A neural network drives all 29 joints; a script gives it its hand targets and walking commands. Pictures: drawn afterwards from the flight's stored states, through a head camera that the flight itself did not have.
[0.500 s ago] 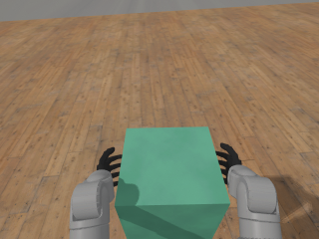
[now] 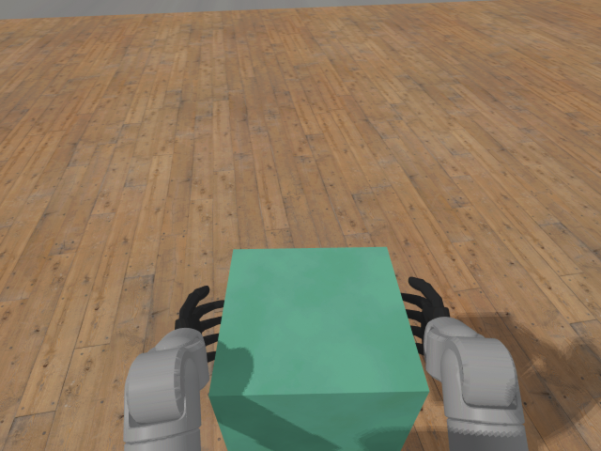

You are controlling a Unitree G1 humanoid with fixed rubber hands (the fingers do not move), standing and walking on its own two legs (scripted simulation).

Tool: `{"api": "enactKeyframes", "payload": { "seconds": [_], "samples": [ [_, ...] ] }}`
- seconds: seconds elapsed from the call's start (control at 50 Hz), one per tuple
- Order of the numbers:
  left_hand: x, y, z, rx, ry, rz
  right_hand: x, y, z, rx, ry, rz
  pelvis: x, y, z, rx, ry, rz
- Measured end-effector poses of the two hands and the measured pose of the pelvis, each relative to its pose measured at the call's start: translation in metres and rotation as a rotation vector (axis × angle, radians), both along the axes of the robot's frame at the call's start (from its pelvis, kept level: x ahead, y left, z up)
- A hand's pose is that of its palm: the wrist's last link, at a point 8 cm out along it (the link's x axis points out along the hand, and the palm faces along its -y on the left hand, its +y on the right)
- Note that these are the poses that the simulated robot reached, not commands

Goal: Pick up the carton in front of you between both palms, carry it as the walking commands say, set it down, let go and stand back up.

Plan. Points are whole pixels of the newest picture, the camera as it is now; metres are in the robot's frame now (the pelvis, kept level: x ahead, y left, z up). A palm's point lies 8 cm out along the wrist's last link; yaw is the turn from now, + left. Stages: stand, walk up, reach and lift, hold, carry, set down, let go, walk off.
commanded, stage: carry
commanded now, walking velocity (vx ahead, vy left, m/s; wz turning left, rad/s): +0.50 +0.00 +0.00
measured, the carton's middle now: (311, 363) +0.27 +0.00 -0.01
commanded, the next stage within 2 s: none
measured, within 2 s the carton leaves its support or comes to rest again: neither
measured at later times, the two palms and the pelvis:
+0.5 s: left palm (226, 205) +0.50 +0.13 +0.08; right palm (399, 197) +0.52 -0.17 +0.08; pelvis +0.24 -0.04 +0.00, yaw +3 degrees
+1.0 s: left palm (217, 190) +0.55 +0.15 +0.08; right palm (382, 178) +0.57 -0.15 +0.08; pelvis +0.30 -0.02 -0.01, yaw +4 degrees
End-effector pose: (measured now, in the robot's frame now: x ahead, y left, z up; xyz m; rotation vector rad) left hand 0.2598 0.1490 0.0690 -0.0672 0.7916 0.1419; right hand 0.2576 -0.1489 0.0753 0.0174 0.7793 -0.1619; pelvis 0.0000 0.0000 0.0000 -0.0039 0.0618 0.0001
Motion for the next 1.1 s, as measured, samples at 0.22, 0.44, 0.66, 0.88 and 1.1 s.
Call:
{"api": "enactKeyframes", "payload": {
  "seconds": [0.22, 0.44, 0.66, 0.88, 1.1],
  "samples": [
    [0.125, -0.007, 0.033, 0.02, -0.115, 0.014, 0.132, -0.007, 0.032, 0.014, -0.115, 0.016, 0.125, -0.012, 0.011, -0.011, 0.003, 0.017],
    [0.228, -0.024, 0.016, 0.068, -0.033, 0.059, 0.248, -0.024, 0.0, 0.081, -0.033, 0.041, 0.226, -0.037, -0.001, 0.003, -0.004, 0.058],
    [0.283, -0.011, 0.025, 0.033, -0.102, 0.074, 0.307, -0.011, 0.021, 0.035, -0.101, 0.064, 0.286, -0.029, -0.002, -0.004, 0.002, 0.06],
    [0.295, -0.002, 0.015, 0.034, -0.075, 0.076, 0.321, -0.002, 0.01, 0.029, -0.075, 0.07, 0.302, -0.021, -0.006, -0.002, 0.006, 0.068],
    [0.281, -0.001, 0.014, 0.042, -0.074, 0.074, 0.306, -0.001, 0.008, 0.03, -0.074, 0.071, 0.29, -0.02, -0.007, -0.001, -0.011, 0.07]
  ]
}}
